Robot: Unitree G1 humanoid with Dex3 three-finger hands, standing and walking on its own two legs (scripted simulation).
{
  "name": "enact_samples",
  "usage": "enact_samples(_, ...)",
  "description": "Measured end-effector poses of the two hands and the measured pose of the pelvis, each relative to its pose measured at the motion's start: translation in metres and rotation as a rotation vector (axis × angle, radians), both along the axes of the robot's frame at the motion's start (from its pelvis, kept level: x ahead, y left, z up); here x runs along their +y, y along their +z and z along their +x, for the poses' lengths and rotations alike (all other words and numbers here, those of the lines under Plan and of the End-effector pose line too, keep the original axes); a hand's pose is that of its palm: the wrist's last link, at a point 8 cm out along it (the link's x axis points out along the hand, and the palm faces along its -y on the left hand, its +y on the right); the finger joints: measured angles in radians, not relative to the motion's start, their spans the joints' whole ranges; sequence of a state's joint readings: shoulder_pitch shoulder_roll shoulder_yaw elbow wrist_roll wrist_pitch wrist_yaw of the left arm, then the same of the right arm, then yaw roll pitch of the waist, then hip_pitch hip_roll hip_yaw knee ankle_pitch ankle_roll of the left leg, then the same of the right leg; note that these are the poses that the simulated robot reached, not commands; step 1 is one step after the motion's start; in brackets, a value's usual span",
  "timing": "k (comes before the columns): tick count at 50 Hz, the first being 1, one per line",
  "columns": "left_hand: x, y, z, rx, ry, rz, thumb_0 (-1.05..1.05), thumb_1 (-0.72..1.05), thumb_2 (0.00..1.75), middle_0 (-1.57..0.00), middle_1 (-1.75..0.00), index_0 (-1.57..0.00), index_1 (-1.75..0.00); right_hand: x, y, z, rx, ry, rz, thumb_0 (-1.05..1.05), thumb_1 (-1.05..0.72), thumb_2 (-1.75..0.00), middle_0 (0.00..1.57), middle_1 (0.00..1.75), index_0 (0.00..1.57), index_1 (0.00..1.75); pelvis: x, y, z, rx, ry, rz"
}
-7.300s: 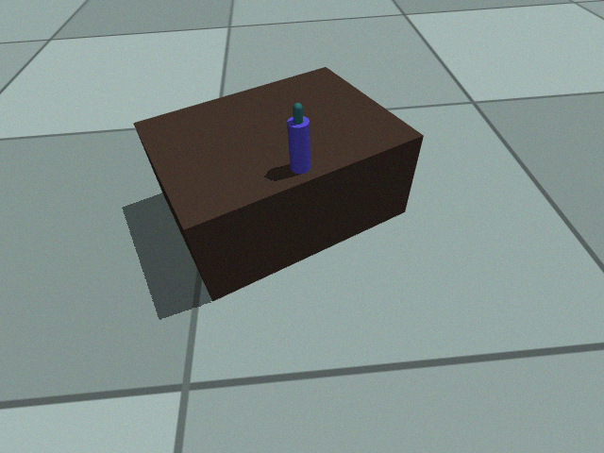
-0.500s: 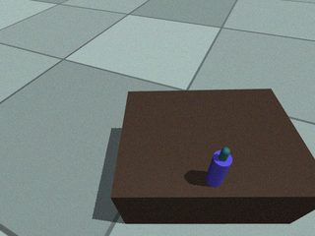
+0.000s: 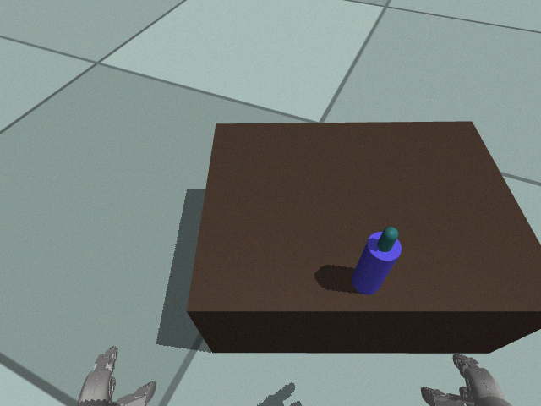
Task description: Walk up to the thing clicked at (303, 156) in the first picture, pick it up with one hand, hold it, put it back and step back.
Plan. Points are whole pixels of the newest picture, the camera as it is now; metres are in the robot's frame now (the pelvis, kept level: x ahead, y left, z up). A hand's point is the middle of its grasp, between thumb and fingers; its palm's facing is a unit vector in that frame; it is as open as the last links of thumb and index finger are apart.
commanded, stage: go down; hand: right
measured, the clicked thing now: (377, 259) +0.46 -0.22 -0.23
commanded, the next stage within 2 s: none
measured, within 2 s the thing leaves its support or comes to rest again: neither
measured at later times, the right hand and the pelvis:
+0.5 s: hand (463, 392) +0.17 -0.27 -0.12, palm faces +0.10 +0.94 -0.33, open 17.2 cm; pelvis +0.02 +0.00 -0.02, yaw +0 degrees
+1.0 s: hand (478, 384) +0.18 -0.29 -0.11, palm faces +0.13 +0.94 -0.31, open 17.6 cm; pelvis +0.03 +0.00 -0.03, yaw -1 degrees
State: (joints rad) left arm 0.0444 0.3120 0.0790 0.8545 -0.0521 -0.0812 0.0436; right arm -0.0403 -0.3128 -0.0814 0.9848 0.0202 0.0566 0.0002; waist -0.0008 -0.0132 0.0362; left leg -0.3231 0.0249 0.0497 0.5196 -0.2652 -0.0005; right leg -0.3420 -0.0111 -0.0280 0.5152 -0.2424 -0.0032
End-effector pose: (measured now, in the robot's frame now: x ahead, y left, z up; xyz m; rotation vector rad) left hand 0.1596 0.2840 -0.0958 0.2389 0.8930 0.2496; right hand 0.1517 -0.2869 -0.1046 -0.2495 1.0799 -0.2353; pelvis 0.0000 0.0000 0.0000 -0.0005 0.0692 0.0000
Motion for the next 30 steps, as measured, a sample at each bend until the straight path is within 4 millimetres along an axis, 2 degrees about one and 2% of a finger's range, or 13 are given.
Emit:
enact_samples(3, 0.000, 0.006, 0.006, -0.044, -0.007, 0.000, 0.01, 0.40, 0.41, -0.06, -0.09, -0.06, -0.09, -0.005, 0.003, 0.010, -0.017, -0.008, 0.003, 0.01, -0.40, -0.42, 0.07, 0.10, 0.07, 0.10, 0.002, -0.004, 0.002, 0.022, 0.000, 0.001)
enact_samples(5, 0.000, 0.010, 0.004, -0.062, -0.012, -0.001, 0.01, 0.28, 0.33, -0.05, -0.08, -0.06, -0.07, -0.009, 0.008, 0.011, -0.017, -0.003, 0.003, 0.01, -0.29, -0.34, 0.06, 0.08, 0.06, 0.08, 0.003, -0.005, 0.005, 0.026, 0.001, 0.003)
enact_samples(13, 0.000, 0.000, -0.020, -0.026, 0.002, -0.011, 0.01, -0.16, 0.14, -0.06, -0.06, -0.07, -0.06, -0.025, 0.013, -0.003, 0.035, -0.011, -0.021, 0.00, 0.10, -0.17, 0.04, 0.06, 0.05, 0.06, 0.003, -0.011, 0.011, 0.044, 0.000, 0.009)
enact_samples(17, -0.005, -0.003, -0.019, -0.040, -0.009, -0.001, 0.00, -0.33, 0.10, -0.06, -0.06, -0.07, -0.06, -0.027, 0.013, -0.005, 0.028, -0.013, -0.023, 0.00, 0.27, -0.13, 0.03, 0.06, 0.04, 0.06, 0.002, -0.015, 0.010, 0.054, 0.000, 0.010)
enact_samples(22, -0.010, 0.002, -0.008, -0.095, -0.030, 0.026, 0.00, -0.45, 0.08, -0.07, -0.06, -0.07, -0.06, -0.027, 0.013, 0.001, -0.016, -0.017, -0.018, 0.00, 0.41, -0.10, 0.02, 0.06, 0.03, 0.07, 0.002, -0.019, 0.013, 0.067, -0.002, 0.010)
enact_samples(30, -0.013, 0.008, 0.004, -0.141, -0.044, 0.055, 0.00, -0.51, 0.07, -0.06, -0.05, -0.06, -0.06, -0.034, 0.017, 0.009, -0.055, -0.022, -0.017, 0.00, 0.52, -0.08, 0.02, 0.06, 0.03, 0.06, 0.001, -0.024, 0.024, 0.079, -0.008, 0.014)
